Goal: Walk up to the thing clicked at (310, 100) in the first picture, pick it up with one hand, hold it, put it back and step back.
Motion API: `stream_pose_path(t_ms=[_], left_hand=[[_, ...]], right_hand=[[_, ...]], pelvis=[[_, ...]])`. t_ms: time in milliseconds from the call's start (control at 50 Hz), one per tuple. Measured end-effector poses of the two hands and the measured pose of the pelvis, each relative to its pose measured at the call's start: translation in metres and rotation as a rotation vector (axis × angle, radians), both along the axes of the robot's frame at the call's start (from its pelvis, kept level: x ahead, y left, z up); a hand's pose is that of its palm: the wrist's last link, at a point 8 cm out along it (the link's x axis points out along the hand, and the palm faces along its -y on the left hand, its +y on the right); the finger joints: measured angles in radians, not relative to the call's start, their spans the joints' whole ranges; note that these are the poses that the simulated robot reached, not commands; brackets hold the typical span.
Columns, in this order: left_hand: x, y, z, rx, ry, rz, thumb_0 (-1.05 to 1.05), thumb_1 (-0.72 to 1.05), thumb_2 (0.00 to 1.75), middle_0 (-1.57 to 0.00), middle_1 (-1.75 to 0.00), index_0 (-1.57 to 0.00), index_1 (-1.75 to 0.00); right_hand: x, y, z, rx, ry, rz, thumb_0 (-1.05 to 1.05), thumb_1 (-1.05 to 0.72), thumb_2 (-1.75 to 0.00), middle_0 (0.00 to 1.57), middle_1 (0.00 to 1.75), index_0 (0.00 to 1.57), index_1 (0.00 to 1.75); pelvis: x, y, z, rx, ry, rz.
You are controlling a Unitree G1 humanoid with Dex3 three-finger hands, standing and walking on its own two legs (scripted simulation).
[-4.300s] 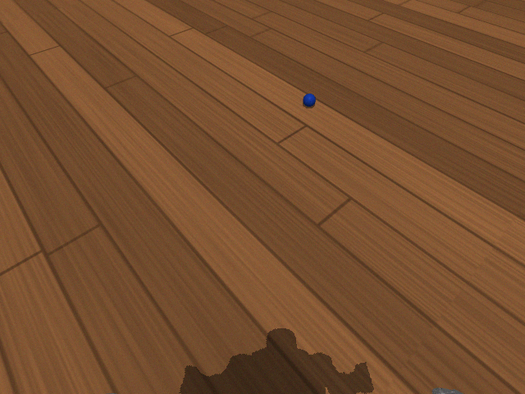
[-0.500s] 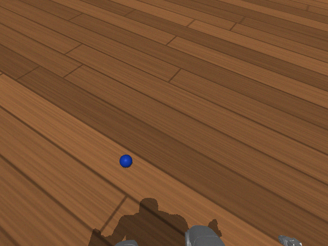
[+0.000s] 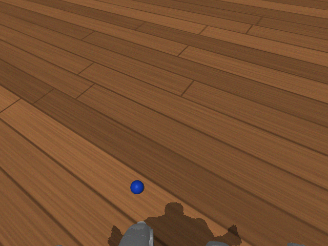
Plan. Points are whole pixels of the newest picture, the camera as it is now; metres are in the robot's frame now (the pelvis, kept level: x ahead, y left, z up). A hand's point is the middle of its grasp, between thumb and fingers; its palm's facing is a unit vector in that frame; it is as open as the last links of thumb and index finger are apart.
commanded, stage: walk up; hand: left
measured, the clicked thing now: (137, 187) +0.50 +0.26 -0.73
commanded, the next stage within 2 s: stand in 1.52 s
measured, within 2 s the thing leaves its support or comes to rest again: neither
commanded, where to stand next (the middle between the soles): +0.13 +0.02 m, yaw +0 degrees
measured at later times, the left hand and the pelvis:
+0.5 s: hand (79, 236) +0.15 +0.28 -0.15, palm faces -0.05 -0.92 -0.38, open 7.4 cm; pelvis +0.08 +0.02 -0.01, yaw -1 degrees
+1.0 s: hand (86, 217) +0.20 +0.27 -0.14, palm faces -0.06 -0.94 -0.34, open 7.4 cm; pelvis +0.09 +0.02 +0.01, yaw -2 degrees
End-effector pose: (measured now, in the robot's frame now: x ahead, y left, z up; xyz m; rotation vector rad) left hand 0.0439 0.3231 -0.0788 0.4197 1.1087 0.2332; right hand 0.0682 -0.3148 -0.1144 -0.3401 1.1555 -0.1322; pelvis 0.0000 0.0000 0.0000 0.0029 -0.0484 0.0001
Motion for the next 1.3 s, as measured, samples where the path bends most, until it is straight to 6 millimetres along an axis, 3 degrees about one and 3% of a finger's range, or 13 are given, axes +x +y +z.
stream_pose_path(t_ms=[120, 220, 340, 480, 620, 740, 880, 1100, 1300], left_hand=[[0.021, 0.025, -0.034, -0.022, 0.061, 0.027, 0.01, 0.9, 0.9, -0.21, -0.3, -0.2, -0.3], [0.047, 0.021, -0.046, -0.056, 0.095, 0.005, 0.01, 0.91, 0.9, -0.21, -0.3, -0.2, -0.3], [0.066, 0.011, -0.046, -0.056, 0.103, 0.005, 0.0, 0.91, 0.9, -0.21, -0.3, -0.2, -0.3], [0.097, 0.004, -0.038, -0.064, 0.101, 0.013, 0.01, 0.9, 0.9, -0.21, -0.3, -0.2, -0.3], [0.138, 0.001, -0.028, -0.063, 0.031, 0.001, 0.01, 0.9, 0.9, -0.21, -0.3, -0.2, -0.3], [0.158, -0.004, -0.021, -0.072, 0.001, -0.017, 0.0, 0.9, 0.9, -0.21, -0.3, -0.2, -0.3], [0.159, -0.009, -0.02, -0.095, 0.02, -0.023, 0.0, 0.9, 0.9, -0.21, -0.3, -0.2, -0.3], [0.139, -0.004, -0.029, -0.114, 0.102, 0.003, 0.0, 0.9, 0.9, -0.21, -0.3, -0.2, -0.3], [0.132, 0.004, -0.03, -0.114, 0.127, 0.025, 0.01, 0.91, 0.9, -0.21, -0.3, -0.2, -0.3]], right_hand=[[0.031, 0.016, -0.001, -0.065, -0.013, -0.017, 0.01, -0.91, -0.9, 0.2, 0.3, 0.2, 0.3], [0.045, 0.029, 0.006, -0.061, -0.02, -0.027, 0.01, -0.91, -0.9, 0.2, 0.3, 0.2, 0.3], [0.063, 0.024, -0.002, -0.051, -0.004, -0.048, 0.01, -0.9, -0.9, 0.2, 0.3, 0.2, 0.3], [0.09, 0.034, -0.008, -0.01, 0.004, -0.056, 0.01, -0.91, -0.9, 0.2, 0.3, 0.2, 0.3], [0.109, 0.038, -0.004, 0.004, -0.013, -0.064, 0.01, -0.91, -0.9, 0.2, 0.3, 0.2, 0.3], [0.112, 0.036, 0.003, -0.003, -0.018, -0.079, 0.01, -0.91, -0.9, 0.2, 0.3, 0.2, 0.3], [0.1, 0.031, 0.01, -0.019, 0.014, -0.097, 0.01, -0.91, -0.9, 0.2, 0.3, 0.2, 0.3], [0.074, 0.035, 0.011, -0.032, 0.095, -0.123, 0.01, -0.91, -0.9, 0.2, 0.3, 0.2, 0.3], [0.081, 0.048, 0.01, -0.019, 0.094, -0.118, 0.01, -0.91, -0.9, 0.2, 0.3, 0.2, 0.3]], pelvis=[[0.028, 0.022, -0.016, -0.001, 0.007, -0.001], [0.043, 0.025, -0.013, 0.002, 0.013, -0.011], [0.062, 0.022, -0.014, -0.017, 0.015, -0.012], [0.082, 0.022, -0.006, 0.0, 0.021, -0.018], [0.088, 0.02, -0.001, 0.004, 0.009, -0.021], [0.089, 0.02, 0.005, 0.003, 0.0, -0.027], [0.088, 0.021, 0.011, 0.0, 0.0, -0.03], [0.091, 0.027, 0.015, -0.005, 0.009, -0.03], [0.096, 0.033, 0.015, -0.005, 0.012, -0.027]])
